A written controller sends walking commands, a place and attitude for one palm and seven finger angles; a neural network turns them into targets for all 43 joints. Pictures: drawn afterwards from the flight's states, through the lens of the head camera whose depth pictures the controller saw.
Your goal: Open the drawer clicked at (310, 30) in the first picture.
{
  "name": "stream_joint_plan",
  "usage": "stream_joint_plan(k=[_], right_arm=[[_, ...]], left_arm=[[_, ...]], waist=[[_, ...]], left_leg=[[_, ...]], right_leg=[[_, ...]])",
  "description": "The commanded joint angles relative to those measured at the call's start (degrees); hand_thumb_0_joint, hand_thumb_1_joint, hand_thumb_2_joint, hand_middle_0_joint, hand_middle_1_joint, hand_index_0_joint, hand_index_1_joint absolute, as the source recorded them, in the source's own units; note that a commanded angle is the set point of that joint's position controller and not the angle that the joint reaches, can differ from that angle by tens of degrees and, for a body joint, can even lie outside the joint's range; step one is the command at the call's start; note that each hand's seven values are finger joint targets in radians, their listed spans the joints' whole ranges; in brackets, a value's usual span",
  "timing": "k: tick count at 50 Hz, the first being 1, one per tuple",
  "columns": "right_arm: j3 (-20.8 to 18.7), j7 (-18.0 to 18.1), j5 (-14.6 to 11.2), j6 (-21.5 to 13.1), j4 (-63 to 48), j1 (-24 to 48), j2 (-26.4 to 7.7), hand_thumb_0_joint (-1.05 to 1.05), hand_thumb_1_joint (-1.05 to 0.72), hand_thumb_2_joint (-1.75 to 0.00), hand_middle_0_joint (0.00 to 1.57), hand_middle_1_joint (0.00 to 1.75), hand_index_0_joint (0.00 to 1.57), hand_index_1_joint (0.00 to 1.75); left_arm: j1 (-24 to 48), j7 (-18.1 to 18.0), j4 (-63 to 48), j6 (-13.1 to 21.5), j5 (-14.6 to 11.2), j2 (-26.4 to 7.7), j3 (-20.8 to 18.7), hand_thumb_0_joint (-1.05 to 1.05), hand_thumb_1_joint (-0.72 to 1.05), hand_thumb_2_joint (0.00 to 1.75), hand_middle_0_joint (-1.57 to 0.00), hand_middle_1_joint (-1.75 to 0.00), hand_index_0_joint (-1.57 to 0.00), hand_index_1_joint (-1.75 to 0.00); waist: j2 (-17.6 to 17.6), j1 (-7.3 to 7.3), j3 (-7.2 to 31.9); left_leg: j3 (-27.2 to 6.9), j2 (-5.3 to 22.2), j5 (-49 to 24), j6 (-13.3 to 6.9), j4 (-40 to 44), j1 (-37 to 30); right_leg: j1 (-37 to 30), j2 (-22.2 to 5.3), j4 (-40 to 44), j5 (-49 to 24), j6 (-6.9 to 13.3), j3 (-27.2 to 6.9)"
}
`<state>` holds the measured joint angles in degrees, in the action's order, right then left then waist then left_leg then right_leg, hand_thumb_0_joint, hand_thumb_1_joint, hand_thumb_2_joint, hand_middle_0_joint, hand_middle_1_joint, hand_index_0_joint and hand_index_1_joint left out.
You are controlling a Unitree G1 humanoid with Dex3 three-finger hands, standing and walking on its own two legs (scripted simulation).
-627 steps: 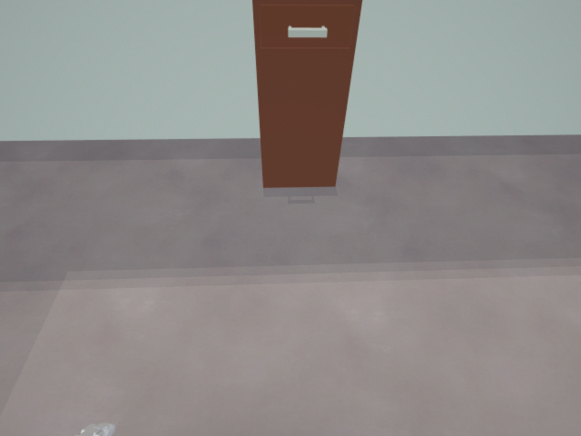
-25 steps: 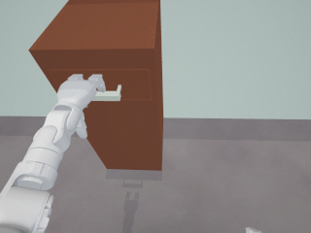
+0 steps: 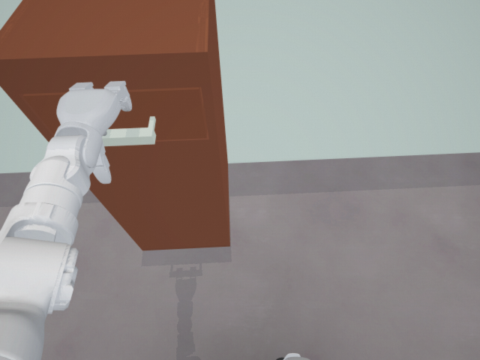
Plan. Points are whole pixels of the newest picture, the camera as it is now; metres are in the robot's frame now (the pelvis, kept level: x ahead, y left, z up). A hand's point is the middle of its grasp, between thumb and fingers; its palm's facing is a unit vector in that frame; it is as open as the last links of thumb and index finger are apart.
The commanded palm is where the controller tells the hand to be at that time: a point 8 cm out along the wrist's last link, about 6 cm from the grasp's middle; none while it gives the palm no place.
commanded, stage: move the hooked fingers above the handle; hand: left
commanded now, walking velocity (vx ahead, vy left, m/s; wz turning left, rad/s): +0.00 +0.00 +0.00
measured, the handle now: (121, 129) +0.55 +0.23 +0.03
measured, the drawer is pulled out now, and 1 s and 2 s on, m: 0.00 0.00 0.00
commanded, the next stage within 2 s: lower the fingers behind the handle in 1.22 s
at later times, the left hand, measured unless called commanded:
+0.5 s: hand (112, 127) +0.50 +0.21 +0.08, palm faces -0.05 -0.01 -1.00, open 13.7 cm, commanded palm +0.49 +0.23 +0.14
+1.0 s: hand (110, 126) +0.50 +0.22 +0.08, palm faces -0.01 -0.03 -1.00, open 13.8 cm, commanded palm +0.49 +0.23 +0.14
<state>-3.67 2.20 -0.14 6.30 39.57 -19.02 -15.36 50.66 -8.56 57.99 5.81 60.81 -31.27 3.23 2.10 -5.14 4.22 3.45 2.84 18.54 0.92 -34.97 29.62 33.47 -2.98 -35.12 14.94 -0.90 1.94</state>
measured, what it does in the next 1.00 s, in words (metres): stands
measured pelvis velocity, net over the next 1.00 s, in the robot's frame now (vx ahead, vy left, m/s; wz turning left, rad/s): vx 0.01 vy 0.01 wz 0.00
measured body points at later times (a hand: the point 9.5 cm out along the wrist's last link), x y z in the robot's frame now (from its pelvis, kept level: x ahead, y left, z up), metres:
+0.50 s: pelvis +0.00 +0.01 +0.00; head +0.08 +0.00 +0.44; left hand +0.50 +0.21 +0.13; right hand +0.01 -0.26 -0.14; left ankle -0.03 +0.13 -0.72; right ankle +0.01 -0.13 -0.72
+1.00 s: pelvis +0.01 +0.01 +0.00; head +0.09 +0.00 +0.44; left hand +0.50 +0.22 +0.14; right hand +0.03 -0.27 -0.13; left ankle -0.03 +0.13 -0.72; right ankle +0.01 -0.13 -0.72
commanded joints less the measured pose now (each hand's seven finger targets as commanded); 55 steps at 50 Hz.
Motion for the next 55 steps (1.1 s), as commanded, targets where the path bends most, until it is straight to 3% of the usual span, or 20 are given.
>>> stream_joint_plan(k=[1,4,7,8,11,15,23,25,28,35,38,39,41,44,45,47,48,50,53,55], right_arm=[[-2.96,0.35,0.19,-1.54,-3.24,-7.60,-8.66,0.00,-0.90,-0.90,0.20,0.30,0.20,0.30],[-3.26,0.01,0.64,-1.50,-2.89,-8.57,-8.73,0.00,-0.90,-0.90,0.20,0.30,0.20,0.30],[-3.22,-0.37,0.88,-1.16,-2.77,-8.77,-8.81,0.00,-0.90,-0.90,0.20,0.30,0.20,0.30],[-3.27,-0.44,0.94,-0.99,-2.68,-8.77,-8.99,0.00,-0.90,-0.90,0.20,0.30,0.20,0.30],[-3.07,-0.47,0.48,-0.79,-2.48,-8.19,-9.14,0.00,-0.90,-0.90,0.20,0.30,0.20,0.30],[-2.93,-0.34,0.31,-0.86,-2.72,-8.05,-8.98,0.00,-0.90,-0.90,0.20,0.30,0.20,0.30],[-2.30,0.30,0.27,-1.08,-3.50,-7.46,-9.12,0.00,-0.90,-0.90,0.20,0.30,0.20,0.30],[-2.25,0.42,0.23,-1.15,-3.53,-7.35,-9.12,0.00,-0.90,-0.90,0.20,0.30,0.20,0.30],[-2.31,0.49,0.35,-1.13,-3.92,-7.09,-9.04,0.00,-0.90,-0.90,0.20,0.30,0.20,0.30],[-2.75,0.61,0.03,-1.09,-3.51,-7.35,-9.04,0.00,-0.90,-0.90,0.20,0.30,0.20,0.30],[-3.24,0.52,0.45,-1.14,-3.05,-7.95,-8.78,0.00,-0.90,-0.90,0.20,0.30,0.20,0.30],[-3.34,0.49,0.40,-1.06,-2.91,-8.11,-8.82,0.00,-0.90,-0.90,0.20,0.30,0.20,0.30],[-3.34,0.16,0.63,-0.98,-2.50,-7.95,-8.54,0.00,-0.90,-0.90,0.20,0.30,0.20,0.30],[-3.26,-0.34,0.86,-0.63,-2.30,-7.86,-8.63,0.00,-0.90,-0.90,0.20,0.30,0.20,0.30],[-3.13,-0.55,0.91,-0.48,-2.24,-7.46,-8.54,0.00,-0.90,-0.90,0.20,0.30,0.20,0.30],[-2.93,-0.70,0.85,-0.29,-2.47,-7.00,-8.75,0.00,-0.90,-0.90,0.20,0.30,0.20,0.30],[-2.70,-0.59,0.82,-0.13,-2.49,-6.91,-9.09,0.00,-0.90,-0.90,0.20,0.30,0.20,0.30],[-2.60,-0.61,0.49,-0.13,-2.96,-6.34,-8.84,0.00,-0.90,-0.90,0.20,0.30,0.20,0.30],[-2.42,-0.17,0.41,0.05,-3.18,-6.28,-9.21,0.00,-0.90,-0.90,0.20,0.30,0.20,0.30],[-2.39,-0.01,0.24,-0.01,-3.56,-6.12,-8.95,0.00,-0.90,-0.90,0.20,0.30,0.20,0.30]], left_arm=[[30.09,-2.49,-9.66,0.84,0.03,-12.62,-3.00,0.00,-0.50,0.30,-0.30,-1.20,-0.30,-1.20],[30.46,-2.95,-10.63,1.44,-0.17,-12.11,-3.39,0.00,-0.50,0.30,-0.30,-1.20,-0.30,-1.20],[29.16,-4.18,-10.39,0.66,0.53,-14.89,-6.31,0.00,-0.50,0.30,-0.30,-1.20,-0.30,-1.20],[27.99,-4.52,-10.24,0.23,0.68,-15.42,-7.08,0.00,-0.50,0.30,-0.30,-1.20,-0.30,-1.20],[28.21,-5.27,-8.56,-1.60,0.74,-15.16,-6.15,0.00,-0.50,0.30,-0.30,-1.20,-0.30,-1.20],[29.70,-5.19,-9.46,-2.28,1.11,-14.65,-5.17,0.00,-0.50,0.30,-0.30,-1.20,-0.30,-1.20],[29.32,-4.15,-7.87,-1.99,0.59,-15.77,-5.83,0.00,-0.50,0.30,-0.30,-1.20,-0.30,-1.20],[29.06,-4.18,-8.47,-1.50,0.89,-18.32,-7.39,0.00,-0.50,0.30,-0.30,-1.20,-0.30,-1.20],[27.69,-3.95,-9.21,-0.87,0.57,-18.24,-7.95,0.00,-0.50,0.30,-0.30,-1.20,-0.30,-1.20],[27.94,-2.04,-10.65,0.21,-0.44,-12.96,-3.08,0.00,-0.50,0.30,-0.30,-1.20,-0.30,-1.20],[30.69,-1.50,-14.51,2.08,-1.36,-10.77,-1.77,0.00,-0.50,0.30,-0.30,-1.20,-0.30,-1.20],[30.22,-1.70,-14.99,2.56,-1.23,-12.96,-3.64,0.00,-0.50,0.30,-0.30,-1.20,-0.30,-1.20],[30.83,-2.26,-15.44,2.74,-1.23,-11.16,-2.63,0.00,-0.50,0.30,-0.30,-1.20,-0.30,-1.20],[29.62,-3.96,-15.09,2.07,-0.87,-14.27,-5.88,0.00,-0.50,0.30,-0.30,-1.20,-0.30,-1.20],[28.90,-4.50,-13.68,1.22,-0.61,-13.55,-5.36,0.00,-0.50,0.30,-0.30,-1.20,-0.30,-1.20],[25.98,-5.21,-11.15,-0.62,-0.06,-15.95,-7.65,0.00,-0.50,0.30,-0.30,-1.20,-0.30,-1.20],[26.22,-5.25,-10.33,-1.35,0.14,-17.10,-8.35,0.00,-0.50,0.30,-0.30,-1.20,-0.30,-1.20],[27.58,-5.12,-9.78,-2.68,0.37,-14.30,-5.41,0.00,-0.50,0.30,-0.30,-1.20,-0.30,-1.20],[26.90,-4.65,-8.81,-3.50,0.89,-17.55,-7.63,0.00,-0.50,0.30,-0.30,-1.20,-0.30,-1.20],[26.45,-4.02,-8.82,-3.47,0.76,-16.37,-6.44,0.00,-0.50,0.30,-0.30,-1.20,-0.30,-1.20]], waist=[[0.37,-1.78,24.04],[1.12,-1.51,27.07],[2.18,-0.15,27.53],[0.57,0.03,28.19],[-0.16,-0.76,24.01],[1.61,-0.75,25.13],[-1.40,-0.92,23.82],[0.01,-0.35,25.03],[-1.19,-0.16,25.47],[0.22,-1.66,23.05],[0.57,-2.48,25.26],[2.10,-1.70,26.22],[3.33,-1.74,25.64],[3.47,-0.42,27.34],[3.62,-0.44,26.65],[2.02,0.49,25.84],[0.73,0.50,26.25],[0.13,-0.46,23.84],[-1.40,0.01,24.98],[-0.94,-0.08,24.96]], left_leg=[[-0.28,-4.26,-18.40,-3.04,1.12,-7.20],[-0.57,-3.92,-21.42,-3.01,0.36,-8.25],[-0.49,-3.67,-24.26,-2.75,0.19,-7.50],[-0.58,-3.65,-25.54,-2.86,-0.05,-7.28],[-0.14,-3.56,-20.76,-2.93,1.13,-5.51],[-0.38,-3.47,-20.42,-2.82,1.58,-7.30],[-0.41,-3.58,-18.61,-3.05,2.24,-5.90],[-0.14,-3.63,-18.50,-3.00,1.96,-5.94],[-0.05,-3.58,-20.74,-3.05,1.53,-6.19],[-0.28,-3.56,-19.31,-3.04,1.42,-7.98],[-0.75,-3.52,-22.59,-3.18,0.39,-10.93],[-0.93,-3.59,-23.14,-3.02,0.30,-11.05],[-1.32,-3.53,-24.70,-2.74,0.09,-11.88],[-1.48,-3.55,-28.26,-2.49,-0.38,-11.08],[-1.26,-3.62,-27.73,-2.40,-0.25,-10.50],[-0.76,-3.62,-26.58,-2.42,0.14,-8.37],[-0.72,-3.65,-26.54,-2.46,0.38,-7.41],[-0.41,-3.61,-24.41,-2.59,0.92,-6.63],[-0.08,-3.71,-23.31,-2.83,1.21,-6.17],[0.15,-3.68,-22.16,-2.85,1.54,-6.48]], right_leg=[[-12.36,4.23,1.79,-16.61,2.38,-0.63],[-12.50,4.42,1.02,-18.29,2.50,-0.46],[-13.04,4.57,0.11,-20.03,2.70,-0.06],[-13.96,4.67,0.03,-20.90,2.78,0.08],[-12.66,4.62,1.22,-17.88,2.48,0.20],[-12.06,4.62,1.50,-16.26,2.62,0.32],[-13.53,4.39,2.16,-15.76,2.43,0.25],[-14.00,4.24,1.68,-16.15,2.30,-0.05],[-15.07,4.27,1.48,-18.19,2.32,0.08],[-11.86,4.35,2.42,-16.52,2.21,0.07],[-11.65,4.47,2.39,-18.21,2.29,0.02],[-11.75,4.49,1.93,-18.34,2.37,-0.01],[-10.31,4.62,1.55,-18.27,2.56,0.41],[-11.86,4.70,0.53,-20.55,2.70,0.59],[-11.86,4.75,0.46,-20.55,2.71,0.74],[-13.36,4.69,0.33,-20.83,2.71,0.87],[-14.64,4.63,0.29,-21.38,2.73,0.87],[-13.66,4.54,0.83,-20.60,2.48,0.92],[-15.58,4.40,1.15,-20.42,2.41,0.50],[-15.41,4.31,1.29,-20.05,2.25,0.50]])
